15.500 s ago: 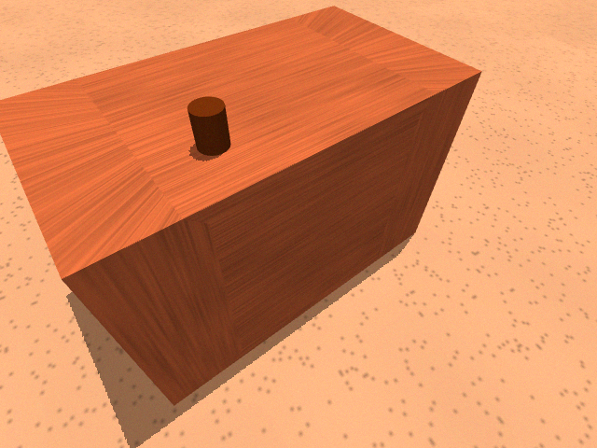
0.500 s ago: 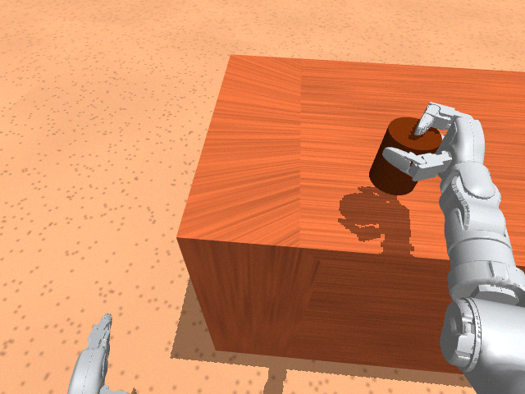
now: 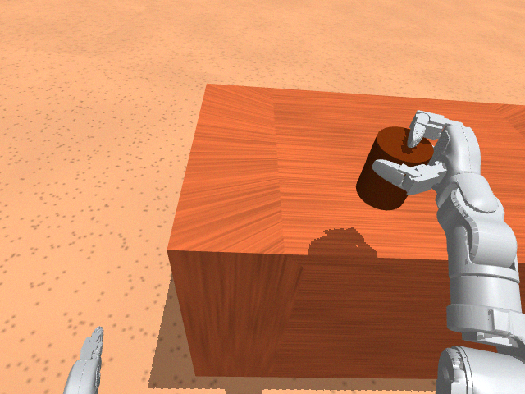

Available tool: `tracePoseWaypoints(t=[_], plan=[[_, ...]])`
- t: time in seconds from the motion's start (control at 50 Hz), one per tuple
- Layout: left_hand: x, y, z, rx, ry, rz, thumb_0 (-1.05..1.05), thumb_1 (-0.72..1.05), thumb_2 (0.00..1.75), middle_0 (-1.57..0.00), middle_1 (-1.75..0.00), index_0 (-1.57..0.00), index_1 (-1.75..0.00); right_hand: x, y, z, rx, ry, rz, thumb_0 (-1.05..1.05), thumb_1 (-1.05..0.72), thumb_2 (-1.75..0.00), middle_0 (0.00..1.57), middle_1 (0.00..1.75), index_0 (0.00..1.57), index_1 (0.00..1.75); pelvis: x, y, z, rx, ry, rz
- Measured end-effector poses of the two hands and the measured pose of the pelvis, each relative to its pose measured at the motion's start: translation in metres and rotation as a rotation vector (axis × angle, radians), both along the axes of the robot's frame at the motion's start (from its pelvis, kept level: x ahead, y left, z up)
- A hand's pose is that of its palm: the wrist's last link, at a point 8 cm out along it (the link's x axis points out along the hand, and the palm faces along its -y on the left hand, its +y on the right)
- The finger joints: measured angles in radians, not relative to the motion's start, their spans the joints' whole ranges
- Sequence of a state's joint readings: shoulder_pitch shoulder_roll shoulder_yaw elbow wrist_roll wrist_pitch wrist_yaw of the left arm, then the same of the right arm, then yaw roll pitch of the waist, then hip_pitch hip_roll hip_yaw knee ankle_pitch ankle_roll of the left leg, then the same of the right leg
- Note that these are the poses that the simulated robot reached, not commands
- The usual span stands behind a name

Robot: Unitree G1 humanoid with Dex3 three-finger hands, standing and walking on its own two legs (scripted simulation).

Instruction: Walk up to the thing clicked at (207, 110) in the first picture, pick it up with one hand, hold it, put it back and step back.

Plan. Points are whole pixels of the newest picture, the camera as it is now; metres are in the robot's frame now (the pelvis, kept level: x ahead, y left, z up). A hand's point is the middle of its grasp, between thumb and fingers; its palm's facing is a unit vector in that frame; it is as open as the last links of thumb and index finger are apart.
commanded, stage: lift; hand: right
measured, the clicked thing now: (391, 169) +0.39 -0.17 +0.19
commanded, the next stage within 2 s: hold in 0.46 s
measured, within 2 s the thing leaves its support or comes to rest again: neither
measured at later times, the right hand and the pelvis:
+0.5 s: hand (435, 159) +0.33 -0.18 +0.25, palm faces +0.11 +0.99 -0.04, open 6.9 cm; pelvis -0.02 +0.00 +0.00, yaw -1 degrees
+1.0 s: hand (447, 155) +0.31 -0.18 +0.27, palm faces +0.09 +0.99 -0.04, open 6.8 cm; pelvis -0.02 +0.00 +0.00, yaw -1 degrees
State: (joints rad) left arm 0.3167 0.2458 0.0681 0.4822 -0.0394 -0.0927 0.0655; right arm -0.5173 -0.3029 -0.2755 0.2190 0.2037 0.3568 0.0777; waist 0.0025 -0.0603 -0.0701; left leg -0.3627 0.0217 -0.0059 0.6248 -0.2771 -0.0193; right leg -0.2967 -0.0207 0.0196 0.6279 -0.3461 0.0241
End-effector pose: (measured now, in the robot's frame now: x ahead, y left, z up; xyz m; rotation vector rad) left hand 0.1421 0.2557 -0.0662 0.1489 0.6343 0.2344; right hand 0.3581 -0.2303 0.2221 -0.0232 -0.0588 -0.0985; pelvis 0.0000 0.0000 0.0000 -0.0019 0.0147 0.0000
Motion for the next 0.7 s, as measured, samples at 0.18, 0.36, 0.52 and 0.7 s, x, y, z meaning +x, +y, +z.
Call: tracePoseWaypoints(t=[0.18,0.36,0.52,0.7], plan=[[0.005,0.0,0.009,0.0,-0.061,-0.007,-0.01,-0.51,0.05,-0.04,-0.04,-0.04,-0.04,-0.028,-0.001,0.021,-0.013,-0.021,-0.015,-0.02,0.46,-1.01,0.63,1.11,1.33,1.43,-0.009,0.001,0.001,0.0,-0.033,-0.007],[-0.006,-0.006,0.003,-0.025,-0.066,-0.021,-0.01,-0.52,0.05,-0.04,-0.04,-0.04,-0.04,-0.046,-0.005,0.028,-0.015,0.0,-0.007,-0.02,0.45,-1.01,0.63,1.11,1.33,1.43,-0.017,0.0,0.002,0.0,-0.048,-0.013],[-0.009,-0.005,0.004,-0.009,-0.08,-0.024,-0.01,-0.52,0.05,-0.04,-0.04,-0.05,-0.04,-0.057,-0.005,0.034,-0.022,-0.013,-0.014,-0.01,0.44,-1.0,0.62,1.1,1.32,1.42,-0.021,0.0,0.003,-0.001,-0.056,-0.012],[0.001,-0.003,0.009,-0.003,-0.128,-0.016,-0.01,-0.52,0.05,-0.04,-0.05,-0.05,-0.05,-0.063,-0.004,0.045,-0.026,-0.02,-0.007,-0.01,0.43,-1.0,0.61,1.1,1.32,1.42,-0.019,-0.001,0.003,0.001,-0.061,-0.016]])
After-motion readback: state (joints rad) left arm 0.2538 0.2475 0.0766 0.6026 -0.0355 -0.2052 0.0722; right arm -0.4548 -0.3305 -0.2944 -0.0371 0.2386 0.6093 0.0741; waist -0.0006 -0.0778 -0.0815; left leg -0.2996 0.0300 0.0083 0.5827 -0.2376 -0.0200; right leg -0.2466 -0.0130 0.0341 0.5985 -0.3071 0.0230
